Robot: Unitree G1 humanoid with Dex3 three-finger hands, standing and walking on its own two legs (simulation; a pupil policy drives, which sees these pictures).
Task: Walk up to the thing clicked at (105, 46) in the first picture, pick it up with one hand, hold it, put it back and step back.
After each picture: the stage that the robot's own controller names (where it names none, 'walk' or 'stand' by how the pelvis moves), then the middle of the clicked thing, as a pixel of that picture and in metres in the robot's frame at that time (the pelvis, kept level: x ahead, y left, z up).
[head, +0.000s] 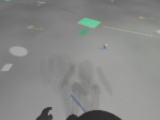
stand; (105, 46) +1.60 -0.30 -0.72
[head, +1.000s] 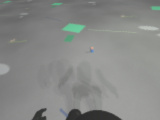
walk; (92, 49) +1.50 +0.10 -0.70
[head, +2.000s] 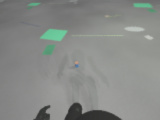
walk; (76, 64) +0.97 +0.33 -0.72
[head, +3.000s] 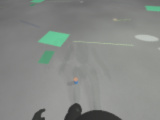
walk; (76, 80) +0.61 +0.26 -0.71
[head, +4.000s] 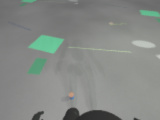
stand; (71, 95) +0.39 +0.22 -0.70
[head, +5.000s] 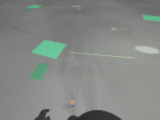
stand; (72, 103) +0.33 +0.21 -0.72
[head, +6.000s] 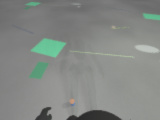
stand; (72, 102) +0.33 +0.21 -0.73
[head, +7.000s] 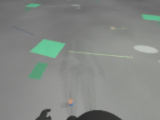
stand; (71, 102) +0.33 +0.23 -0.73
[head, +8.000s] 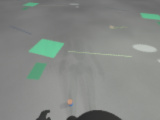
stand; (70, 102) +0.32 +0.24 -0.73
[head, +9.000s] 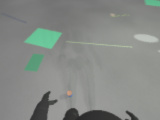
go down; (69, 93) +0.34 +0.23 -0.70
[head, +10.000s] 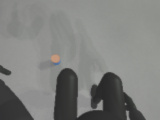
go down; (56, 60) +0.40 +0.26 -0.28
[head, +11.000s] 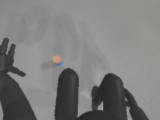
close in; (57, 60) +0.40 +0.27 -0.28
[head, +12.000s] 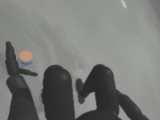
close in; (26, 58) +0.39 +0.29 -0.22
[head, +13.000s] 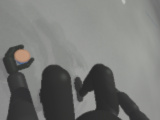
close; (22, 57) +0.38 +0.30 -0.22
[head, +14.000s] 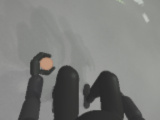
lift; (46, 64) +0.32 +0.28 -0.14
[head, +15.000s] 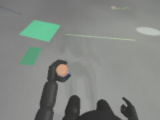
lift; (63, 73) +0.32 +0.19 +0.03
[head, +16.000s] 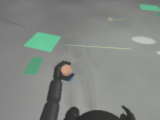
hold; (67, 73) +0.33 +0.17 +0.02
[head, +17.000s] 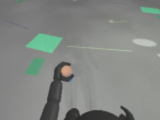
hold; (67, 74) +0.33 +0.17 +0.02
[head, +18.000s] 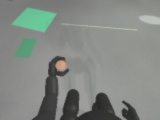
crouch; (62, 68) +0.37 +0.20 -0.05
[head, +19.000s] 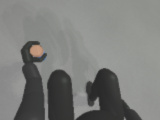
lower; (39, 53) +0.42 +0.29 -0.15
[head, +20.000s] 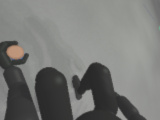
lower; (17, 54) +0.40 +0.30 -0.22
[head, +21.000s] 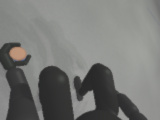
lower; (19, 55) +0.39 +0.31 -0.22
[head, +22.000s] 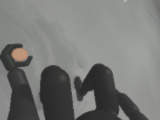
lower; (21, 56) +0.38 +0.31 -0.22
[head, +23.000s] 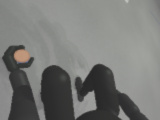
lower; (23, 58) +0.37 +0.30 -0.22
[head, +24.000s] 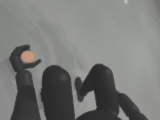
open; (28, 59) +0.38 +0.28 -0.22
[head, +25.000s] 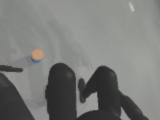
stand; (37, 56) +0.38 +0.27 -0.23
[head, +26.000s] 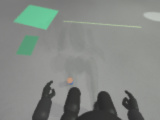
walk; (70, 81) +0.36 +0.21 -0.54
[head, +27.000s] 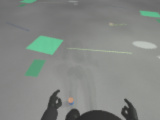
stand; (71, 101) +0.33 +0.20 -0.66
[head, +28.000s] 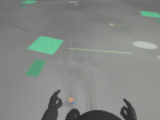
stand; (71, 100) +0.33 +0.21 -0.67
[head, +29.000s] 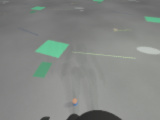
stand; (74, 102) +0.36 +0.20 -0.72
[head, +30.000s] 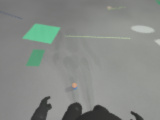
walk; (74, 86) +0.41 +0.18 -0.70
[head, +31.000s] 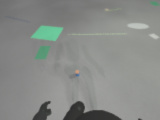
walk; (77, 73) +0.67 +0.23 -0.70
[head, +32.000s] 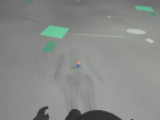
stand; (78, 64) +0.95 +0.24 -0.70
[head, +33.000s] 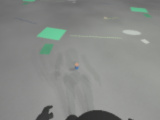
stand; (76, 66) +0.93 +0.25 -0.72
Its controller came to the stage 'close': yes
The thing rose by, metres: 0.72
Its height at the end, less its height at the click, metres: +0.00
